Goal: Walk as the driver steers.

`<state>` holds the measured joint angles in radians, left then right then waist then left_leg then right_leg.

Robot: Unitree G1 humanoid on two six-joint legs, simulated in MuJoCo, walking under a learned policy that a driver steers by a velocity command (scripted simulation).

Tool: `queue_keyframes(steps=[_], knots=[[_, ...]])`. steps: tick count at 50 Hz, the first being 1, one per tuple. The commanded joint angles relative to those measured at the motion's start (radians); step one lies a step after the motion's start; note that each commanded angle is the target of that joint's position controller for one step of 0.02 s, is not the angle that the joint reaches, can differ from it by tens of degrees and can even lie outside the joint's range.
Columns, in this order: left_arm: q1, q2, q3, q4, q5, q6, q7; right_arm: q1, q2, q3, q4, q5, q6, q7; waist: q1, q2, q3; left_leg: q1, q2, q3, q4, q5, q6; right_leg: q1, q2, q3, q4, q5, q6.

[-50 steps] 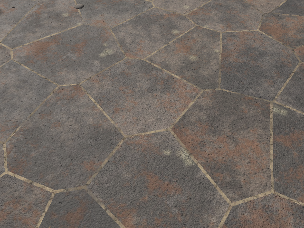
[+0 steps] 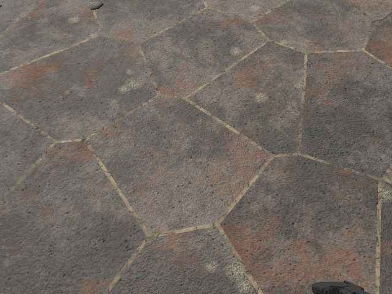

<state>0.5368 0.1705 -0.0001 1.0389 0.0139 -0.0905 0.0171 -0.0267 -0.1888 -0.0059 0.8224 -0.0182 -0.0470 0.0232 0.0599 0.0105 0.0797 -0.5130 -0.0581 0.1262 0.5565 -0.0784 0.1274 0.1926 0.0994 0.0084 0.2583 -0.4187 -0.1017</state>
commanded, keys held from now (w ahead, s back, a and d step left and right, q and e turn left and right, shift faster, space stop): w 0.64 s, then w+q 0.36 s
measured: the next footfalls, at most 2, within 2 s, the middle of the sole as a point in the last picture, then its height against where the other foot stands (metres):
left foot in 0.02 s outside the picture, level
right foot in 0.58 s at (254, 279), level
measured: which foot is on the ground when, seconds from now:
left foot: up 0.00-0.00, down 0.02-0.60, up 0.62-1.00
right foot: down 0.00-0.02, up 0.04-0.56, down 0.58-1.00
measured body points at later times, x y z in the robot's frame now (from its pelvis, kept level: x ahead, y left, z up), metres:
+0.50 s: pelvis +0.27 -0.01 +0.02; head +0.30 -0.01 +0.46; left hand +0.47 +0.19 -0.10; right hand +0.17 -0.24 -0.13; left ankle +0.14 +0.05 -0.72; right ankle +0.44 -0.13 -0.69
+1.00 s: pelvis +0.54 -0.04 +0.02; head +0.56 -0.04 +0.47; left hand +0.44 +0.18 -0.13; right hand +0.71 -0.25 -0.11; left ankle +0.68 +0.10 -0.67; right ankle +0.45 -0.11 -0.72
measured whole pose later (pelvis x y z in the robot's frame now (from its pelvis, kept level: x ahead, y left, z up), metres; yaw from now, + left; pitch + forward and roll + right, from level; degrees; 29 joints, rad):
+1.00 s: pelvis +0.54 -0.04 +0.02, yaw +9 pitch +0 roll -1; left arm 0.45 0.17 0.02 1.05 0.02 -0.11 0.02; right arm 0.10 -0.20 -0.03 0.91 -0.02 -0.03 0.04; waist 0.03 0.03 0.05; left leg -0.64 0.07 0.05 0.75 0.01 0.08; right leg 0.07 0.07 -0.22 0.20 -0.28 -0.07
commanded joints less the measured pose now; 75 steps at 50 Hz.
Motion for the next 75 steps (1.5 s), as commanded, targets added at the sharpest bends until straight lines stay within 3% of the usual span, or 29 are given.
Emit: queue_keyframes(steps=[1,2,3,4,6,8,11,18,24,26,28,29,30,31,32,33,36,41,50,53,56,57,58,59,60,62,65,68,75], knots=[[-0.072,0.175,0.032,-0.063,-0.001,-0.006,0.002,0.477,-0.197,-0.072,0.101,-0.017,-0.014,-0.036,-0.266,-0.052,-0.230,0.601,0.099,-0.153,-0.079,-0.100,0.089,-0.295,-0.229,0.019,0.626,1.010,-0.005],[-0.003,0.072,0.014,-0.081,-0.004,-0.005,-0.006,0.527,-0.266,-0.087,0.104,-0.036,-0.014,-0.036,-0.204,0.134,-0.310,0.790,0.371,-0.539,-0.094,-0.160,0.181,-0.565,-0.077,-0.046,0.998,0.166,0.008],[0.056,0.114,0.031,-0.068,-0.008,0.002,-0.011,0.471,-0.242,-0.087,0.106,-0.007,-0.008,-0.021,-0.155,0.140,-0.313,0.796,0.452,-0.871,-0.260,-0.301,0.285,-0.775,-0.001,0.045,1.179,-0.080,0.001],[-0.046,0.159,0.039,-0.095,0.006,0.002,-0.011,0.349,-0.184,-0.075,0.086,0.016,-0.009,-0.015,-0.117,0.043,-0.139,0.635,0.414,-0.733,-0.330,-0.413,0.246,-0.838,-0.084,0.069,1.132,0.038,-0.014],[-0.135,0.138,0.042,-0.110,0.013,0.003,-0.021,0.274,-0.093,-0.052,0.088,0.008,-0.027,-0.008,-0.064,-0.041,-0.003,0.396,0.334,-0.541,-0.403,-0.257,0.181,-0.768,-0.141,0.057,1.026,0.124,-0.009],[-0.109,0.088,0.034,-0.100,0.025,0.027,-0.033,0.309,-0.067,-0.039,0.124,0.006,-0.048,-0.015,-0.019,-0.023,-0.008,0.301,0.277,-0.409,-0.425,-0.097,0.138,-0.677,-0.172,0.051,0.943,0.138,0.017],[-0.183,0.080,0.034,-0.128,0.025,0.045,-0.043,0.382,-0.106,-0.044,0.164,0.011,-0.067,-0.015,-0.017,0.007,0.008,0.286,0.243,-0.308,-0.455,0.016,0.126,-0.729,-0.198,0.011,0.853,0.204,0.044],[-0.489,0.081,0.026,-0.219,0.007,0.049,-0.049,0.531,-0.110,-0.032,0.207,0.014,-0.061,-0.019,-0.103,0.041,0.027,0.425,0.193,-0.201,-0.444,0.240,0.043,-0.838,-0.191,-0.066,0.518,0.446,0.078],[-0.634,0.091,0.023,-0.269,0.006,0.039,-0.046,0.607,-0.124,-0.029,0.242,-0.007,-0.052,-0.038,-0.138,0.062,0.036,0.640,0.255,-0.206,-0.360,0.401,0.070,-0.856,-0.145,-0.084,0.354,0.367,0.046],[-0.594,0.103,0.029,-0.264,0.006,0.029,-0.042,0.575,-0.136,-0.032,0.244,-0.010,-0.050,-0.044,-0.098,0.068,0.022,0.658,0.270,-0.189,-0.289,0.565,0.061,-0.763,-0.115,-0.093,0.301,0.285,0.013],[-0.378,0.133,0.050,-0.193,0.009,0.016,-0.027,0.540,-0.153,-0.036,0.244,-0.005,-0.047,-0.043,-0.003,0.066,-0.083,0.625,0.247,-0.157,-0.059,0.764,0.033,-0.488,-0.051,-0.116,0.219,0.262,-0.031],[-0.199,0.174,0.068,-0.136,0.025,0.006,-0.016,0.522,-0.147,-0.032,0.233,0.003,-0.049,-0.041,0.069,0.045,-0.179,0.483,0.213,-0.131,0.144,0.623,0.015,-0.231,-0.103,-0.059,0.199,0.291,-0.067],[-0.039,0.276,0.095,-0.114,0.053,0.000,-0.004,0.544,-0.081,-0.014,0.190,0.027,-0.053,-0.035,0.096,-0.097,-0.327,0.199,0.126,-0.074,0.487,0.195,-0.018,0.067,-0.383,0.279,0.188,0.198,-0.147],[-0.041,0.288,0.105,-0.104,0.028,0.017,-0.017,0.625,-0.077,-0.025,0.205,0.041,-0.052,-0.030,0.056,-0.232,-0.422,-0.039,-0.030,-0.106,0.766,-0.439,-0.036,0.177,-0.541,0.680,0.055,0.201,-0.265],[-0.147,0.233,0.094,-0.114,0.000,0.023,-0.026,0.541,-0.143,-0.043,0.193,0.014,-0.047,-0.033,0.018,-0.089,-0.261,-0.127,0.046,-0.183,0.798,-0.363,-0.023,0.046,-0.484,0.565,0.024,0.150,-0.230],[-0.240,0.173,0.079,-0.129,-0.004,0.017,-0.029,0.462,-0.119,-0.041,0.170,0.011,-0.050,-0.028,-0.007,-0.048,-0.138,-0.127,0.081,-0.185,0.755,-0.279,-0.023,-0.109,-0.452,0.421,-0.017,0.180,-0.199],[-0.270,0.077,0.050,-0.098,0.004,-0.008,-0.021,0.456,-0.058,-0.038,0.176,-0.012,-0.016,-0.013,-0.085,-0.051,-0.034,0.001,0.136,-0.185,0.620,-0.199,-0.041,-0.348,-0.343,0.173,-0.099,0.329,-0.091],[-0.166,0.115,0.054,-0.052,0.002,-0.034,-0.016,0.335,-0.053,-0.045,0.126,-0.010,0.017,0.006,-0.091,-0.063,0.002,-0.117,0.146,-0.162,0.547,-0.056,-0.054,-0.342,-0.314,0.009,-0.141,0.481,-0.055],[-0.026,0.129,0.045,-0.007,0.004,-0.024,0.012,0.020,-0.036,-0.022,0.003,-0.006,0.009,0.021,-0.020,-0.068,0.044,-0.137,0.108,-0.019,0.127,0.086,-0.035,-0.156,-0.326,-0.160,-0.096,0.729,-0.016],[-0.029,0.153,0.050,-0.001,0.008,-0.011,0.026,0.037,-0.053,-0.031,-0.006,-0.010,0.009,0.018,-0.047,-0.085,0.015,-0.057,0.054,0.027,0.075,-0.039,0.012,-0.069,-0.351,-0.207,0.025,1.025,-0.009],[-0.063,0.195,0.064,-0.016,0.013,0.010,0.029,0.242,-0.100,-0.061,0.052,-0.016,0.004,0.008,-0.136,-0.115,-0.109,0.192,-0.038,0.051,0.021,-0.169,0.088,-0.080,-0.362,-0.239,0.379,1.228,-0.013],[-0.089,0.205,0.067,-0.035,0.009,0.014,0.023,0.387,-0.144,-0.084,0.094,-0.028,-0.002,0.002,-0.209,-0.081,-0.179,0.406,-0.020,-0.019,-0.066,-0.156,0.131,-0.215,-0.345,-0.250,0.617,1.058,0.007],[-0.085,0.147,0.056,-0.087,-0.006,0.009,0.010,0.476,-0.252,-0.118,0.098,-0.037,0.000,-0.013,-0.222,0.077,-0.287,0.681,0.241,-0.381,-0.098,-0.230,0.230,-0.526,-0.261,-0.262,0.980,0.516,0.047],[-0.127,0.131,0.058,-0.156,-0.010,-0.002,-0.008,0.439,-0.299,-0.128,0.079,-0.014,0.012,-0.010,-0.169,0.187,-0.333,0.826,0.424,-0.886,-0.256,-0.172,0.360,-0.860,-0.044,-0.101,1.238,-0.131,0.081],[-0.246,0.170,0.065,-0.181,0.003,-0.014,-0.013,0.411,-0.272,-0.122,0.089,0.007,0.019,-0.015,-0.173,0.036,-0.201,0.743,0.383,-0.738,-0.287,-0.162,0.312,-0.973,-0.132,0.026,1.205,-0.027,0.068],[-0.250,0.158,0.063,-0.184,-0.005,-0.026,-0.014,0.307,-0.183,-0.100,0.077,0.009,0.013,-0.021,-0.082,-0.064,-0.053,0.494,0.306,-0.540,-0.333,0.012,0.218,-0.888,-0.197,0.019,1.024,0.101,0.073],[-0.218,0.130,0.061,-0.187,0.036,0.031,-0.021,0.286,-0.156,-0.085,0.069,0.022,-0.017,-0.026,-0.023,-0.035,-0.059,0.358,0.204,-0.402,-0.345,0.205,0.177,-0.758,-0.216,0.011,0.897,0.113,0.119],[-0.311,0.128,0.060,-0.235,0.034,0.054,-0.028,0.349,-0.198,-0.093,0.077,0.021,-0.026,-0.024,-0.039,0.003,-0.044,0.334,0.164,-0.371,-0.359,0.245,0.156,-0.803,-0.215,-0.014,0.783,0.208,0.150],[-0.540,0.126,0.045,-0.317,0.025,0.052,-0.042,0.501,-0.172,-0.080,0.097,0.015,-0.025,-0.028,-0.135,0.054,-0.033,0.510,0.155,-0.362,-0.347,0.322,0.080,-0.895,-0.185,-0.036,0.487,0.426,0.134]])
Velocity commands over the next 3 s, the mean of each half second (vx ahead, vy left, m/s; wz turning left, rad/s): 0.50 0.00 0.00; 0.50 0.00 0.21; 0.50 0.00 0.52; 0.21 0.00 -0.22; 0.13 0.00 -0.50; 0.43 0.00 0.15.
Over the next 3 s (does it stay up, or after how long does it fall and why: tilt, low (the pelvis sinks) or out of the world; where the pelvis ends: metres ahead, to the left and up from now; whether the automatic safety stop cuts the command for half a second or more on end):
stays up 1.17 0.07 0.02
